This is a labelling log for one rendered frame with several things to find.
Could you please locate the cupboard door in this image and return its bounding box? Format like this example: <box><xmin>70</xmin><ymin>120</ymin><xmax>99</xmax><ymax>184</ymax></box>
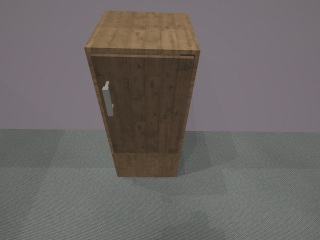
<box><xmin>91</xmin><ymin>53</ymin><xmax>194</xmax><ymax>154</ymax></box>

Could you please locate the handle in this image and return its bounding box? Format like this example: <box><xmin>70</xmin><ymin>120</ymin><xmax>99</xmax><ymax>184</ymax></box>
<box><xmin>102</xmin><ymin>81</ymin><xmax>114</xmax><ymax>117</ymax></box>

